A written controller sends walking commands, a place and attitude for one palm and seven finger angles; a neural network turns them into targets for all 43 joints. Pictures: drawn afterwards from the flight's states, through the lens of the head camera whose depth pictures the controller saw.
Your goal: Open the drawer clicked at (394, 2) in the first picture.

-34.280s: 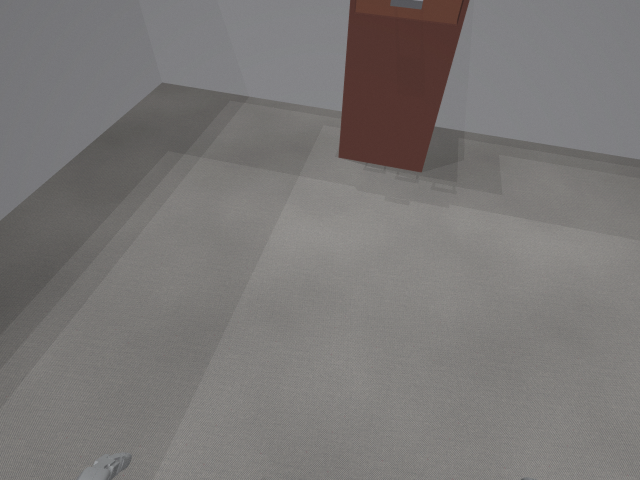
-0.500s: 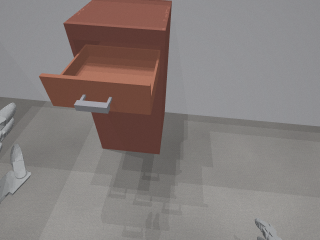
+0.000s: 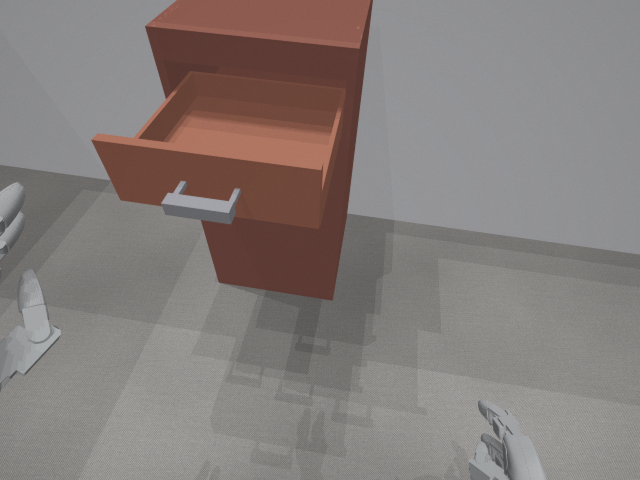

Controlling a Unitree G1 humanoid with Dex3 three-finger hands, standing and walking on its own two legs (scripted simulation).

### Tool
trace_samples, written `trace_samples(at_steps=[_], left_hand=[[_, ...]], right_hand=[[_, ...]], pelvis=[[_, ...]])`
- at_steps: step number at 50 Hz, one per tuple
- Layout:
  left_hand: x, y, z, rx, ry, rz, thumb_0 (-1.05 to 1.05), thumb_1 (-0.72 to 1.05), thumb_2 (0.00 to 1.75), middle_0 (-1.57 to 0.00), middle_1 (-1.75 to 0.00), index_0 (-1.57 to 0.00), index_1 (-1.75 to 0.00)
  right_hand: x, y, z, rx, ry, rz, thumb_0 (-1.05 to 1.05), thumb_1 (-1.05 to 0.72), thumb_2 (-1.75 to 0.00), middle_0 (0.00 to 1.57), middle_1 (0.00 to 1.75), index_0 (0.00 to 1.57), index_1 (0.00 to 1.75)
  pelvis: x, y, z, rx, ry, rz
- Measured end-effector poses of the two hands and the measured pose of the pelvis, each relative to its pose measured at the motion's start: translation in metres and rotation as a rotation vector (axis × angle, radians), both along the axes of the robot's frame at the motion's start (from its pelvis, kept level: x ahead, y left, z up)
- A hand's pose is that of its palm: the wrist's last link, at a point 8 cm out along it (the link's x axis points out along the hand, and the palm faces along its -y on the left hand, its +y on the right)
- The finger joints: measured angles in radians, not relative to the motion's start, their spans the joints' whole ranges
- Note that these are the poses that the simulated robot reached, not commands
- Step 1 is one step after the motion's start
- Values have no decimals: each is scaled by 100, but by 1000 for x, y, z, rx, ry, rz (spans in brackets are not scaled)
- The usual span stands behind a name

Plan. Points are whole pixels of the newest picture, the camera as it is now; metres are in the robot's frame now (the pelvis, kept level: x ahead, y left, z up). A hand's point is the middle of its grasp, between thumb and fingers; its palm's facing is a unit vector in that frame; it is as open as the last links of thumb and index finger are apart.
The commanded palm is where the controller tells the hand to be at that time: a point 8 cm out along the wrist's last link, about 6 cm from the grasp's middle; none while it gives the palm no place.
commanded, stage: stop stepping back and stand still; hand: left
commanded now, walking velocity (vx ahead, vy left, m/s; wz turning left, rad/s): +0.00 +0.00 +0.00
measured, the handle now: (204, 199) +0.54 +0.24 +0.01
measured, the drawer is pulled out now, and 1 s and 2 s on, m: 0.30 0.30 0.30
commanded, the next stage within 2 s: let the arm hang, fingers relaxed in 0.96 s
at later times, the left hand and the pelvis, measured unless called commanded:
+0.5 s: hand (16, 333) +0.19 +0.27 +0.19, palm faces +0.39 -0.81 -0.44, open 7.4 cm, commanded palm +0.13 +0.31 +0.20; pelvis +0.00 +0.03 +0.00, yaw -1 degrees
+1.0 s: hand out of the picture +0.18 +0.28 +0.18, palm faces +0.38 -0.82 -0.43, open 7.4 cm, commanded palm +0.12 +0.32 +0.20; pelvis -0.02 +0.04 +0.01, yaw -1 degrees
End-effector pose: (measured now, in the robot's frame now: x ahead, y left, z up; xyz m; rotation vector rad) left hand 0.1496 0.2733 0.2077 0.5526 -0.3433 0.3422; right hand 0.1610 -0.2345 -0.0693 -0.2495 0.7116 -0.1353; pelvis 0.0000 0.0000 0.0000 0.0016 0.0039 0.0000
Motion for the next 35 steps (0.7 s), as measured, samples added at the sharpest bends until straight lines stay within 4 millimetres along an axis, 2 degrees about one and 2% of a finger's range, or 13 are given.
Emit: trace_samples(at_steps=[4, 10, 14, 23, 35], left_hand=[[13, 10, 2, 14, 15, 9, 1, 89, 90, -21, -30, -21, -30], [22, 13, -15, -37, 96, -15, 1, 89, 90, -21, -30, -21, -30], [17, 15, -18, -43, 121, -32, 1, 89, 90, -21, -30, -21, -30], [2, 29, -4, -19, 55, -2, 1, 89, 90, -21, -30, -21, -31], [-8, 36, -19, -79, 85, 4, 1, 89, 90, -21, -30, -21, -30]], right_hand=[[11, 8, 4, 31, -36, -13, 1, -90, -90, 20, 30, 20, 30], [12, 19, 5, 52, -37, -24, 1, -90, -90, 20, 30, 20, 30], [5, 24, 4, 40, -15, -22, 1, -90, -90, 20, 30, 20, 30], [-10, 32, 1, 29, 13, -13, 1, -90, -90, 20, 30, 20, 30], [-27, 37, 5, 14, 3, -20, 1, -90, -90, 20, 30, 20, 30]], pelvis=[[6, 5, 1, -6, 3, -8], [10, 13, 2, -12, 4, -14], [9, 18, 3, -13, 4, -14], [1, 27, 4, -17, -1, -13], [-13, 35, 5, -23, -4, -14]])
